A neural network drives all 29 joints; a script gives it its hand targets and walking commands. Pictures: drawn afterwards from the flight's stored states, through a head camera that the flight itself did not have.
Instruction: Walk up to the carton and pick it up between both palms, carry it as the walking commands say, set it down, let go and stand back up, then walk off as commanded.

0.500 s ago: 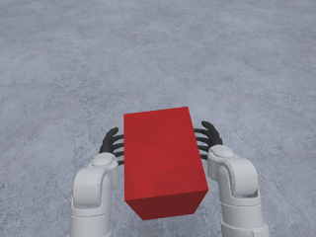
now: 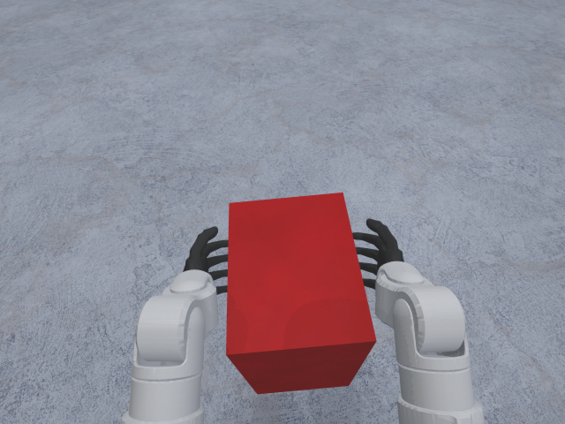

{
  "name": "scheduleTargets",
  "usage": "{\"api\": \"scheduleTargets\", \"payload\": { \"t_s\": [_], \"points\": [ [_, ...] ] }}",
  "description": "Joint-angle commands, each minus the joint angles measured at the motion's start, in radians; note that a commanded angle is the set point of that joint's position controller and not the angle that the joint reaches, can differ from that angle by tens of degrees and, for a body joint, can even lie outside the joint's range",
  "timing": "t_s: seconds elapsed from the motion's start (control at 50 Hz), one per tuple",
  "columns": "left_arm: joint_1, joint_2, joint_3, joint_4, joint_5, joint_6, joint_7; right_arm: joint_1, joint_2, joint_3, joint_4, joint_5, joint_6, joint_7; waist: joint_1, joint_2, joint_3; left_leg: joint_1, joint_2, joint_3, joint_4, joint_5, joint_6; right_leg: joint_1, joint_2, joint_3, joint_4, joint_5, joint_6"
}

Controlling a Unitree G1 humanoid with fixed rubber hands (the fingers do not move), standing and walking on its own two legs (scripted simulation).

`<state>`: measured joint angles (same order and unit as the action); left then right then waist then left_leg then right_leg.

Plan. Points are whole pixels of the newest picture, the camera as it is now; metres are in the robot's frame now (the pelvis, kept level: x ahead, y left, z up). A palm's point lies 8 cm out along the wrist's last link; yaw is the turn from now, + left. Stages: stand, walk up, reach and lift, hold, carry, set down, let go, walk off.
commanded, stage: carry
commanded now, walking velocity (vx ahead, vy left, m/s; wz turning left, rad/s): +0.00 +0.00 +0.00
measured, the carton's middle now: (295, 304) +0.28 -0.01 +0.01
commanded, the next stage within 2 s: hold in 1.86 s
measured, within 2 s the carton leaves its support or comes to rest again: neither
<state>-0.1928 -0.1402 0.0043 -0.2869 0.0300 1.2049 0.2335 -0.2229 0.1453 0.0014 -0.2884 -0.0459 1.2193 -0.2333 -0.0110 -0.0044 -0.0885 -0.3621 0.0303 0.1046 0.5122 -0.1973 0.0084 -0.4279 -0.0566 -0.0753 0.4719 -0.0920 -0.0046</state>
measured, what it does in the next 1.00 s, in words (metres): stands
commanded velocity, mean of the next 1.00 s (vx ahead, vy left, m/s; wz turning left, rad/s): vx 0.00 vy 0.00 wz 0.00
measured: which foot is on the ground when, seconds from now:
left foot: down 0.00-1.00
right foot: down 0.00-1.00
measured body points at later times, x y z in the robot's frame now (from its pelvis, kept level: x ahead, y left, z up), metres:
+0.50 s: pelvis +0.02 +0.00 +0.00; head +0.01 +0.00 +0.45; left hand +0.31 +0.12 +0.08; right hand +0.31 -0.13 +0.09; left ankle +0.04 +0.12 -0.73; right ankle +0.09 -0.12 -0.73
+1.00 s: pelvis +0.02 +0.00 +0.00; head +0.01 +0.00 +0.45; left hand +0.32 +0.12 +0.08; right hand +0.32 -0.12 +0.09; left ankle +0.04 +0.12 -0.73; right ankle +0.09 -0.12 -0.73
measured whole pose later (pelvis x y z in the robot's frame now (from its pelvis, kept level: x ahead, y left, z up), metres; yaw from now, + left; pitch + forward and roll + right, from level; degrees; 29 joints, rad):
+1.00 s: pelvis +0.02 +0.00 +0.00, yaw +0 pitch +3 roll +0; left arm -0.22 -0.15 0.02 -0.19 0.06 1.14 0.21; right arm -0.24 0.15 -0.01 -0.20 -0.07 1.14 -0.22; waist 0.00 -0.01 -0.09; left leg -0.32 0.04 0.11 0.51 -0.23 0.01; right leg -0.40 -0.05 -0.07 0.48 -0.13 0.00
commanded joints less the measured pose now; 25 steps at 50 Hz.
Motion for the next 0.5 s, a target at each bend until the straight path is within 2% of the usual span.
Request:
{"api": "scheduleTargets", "payload": {
  "t_s": [0.0, 0.24, 0.48],
  "points": [
    [-0.346, -0.991, -0.433, -0.131, -0.243, -0.036, -0.143, -0.348, 0.982, 0.452, -0.140, 0.263, -0.043, 0.152, 0.011, -0.012, -0.242, 0.026, 0.094, -0.101, -0.123, -0.152, 0.007, 0.154, -0.096, 0.119, -0.103, -0.187, -0.020],
    [-0.349, -1.002, -0.444, -0.119, -0.247, -0.038, -0.153, -0.330, 0.980, 0.444, -0.126, 0.248, -0.049, 0.155, 0.007, -0.007, -0.269, 0.056, 0.103, -0.094, -0.107, -0.042, 0.010, 0.190, -0.092, 0.108, -0.049, -0.022, -0.023],
    [-0.355, -1.017, -0.436, -0.088, -0.229, -0.058, -0.165, -0.347, 1.000, 0.451, -0.101, 0.248, -0.067, 0.170, 0.008, -0.006, -0.269, 0.065, 0.099, -0.092, -0.105, -0.029, 0.012, 0.202, -0.086, 0.106, -0.047, 0.000, -0.023]
  ]
}}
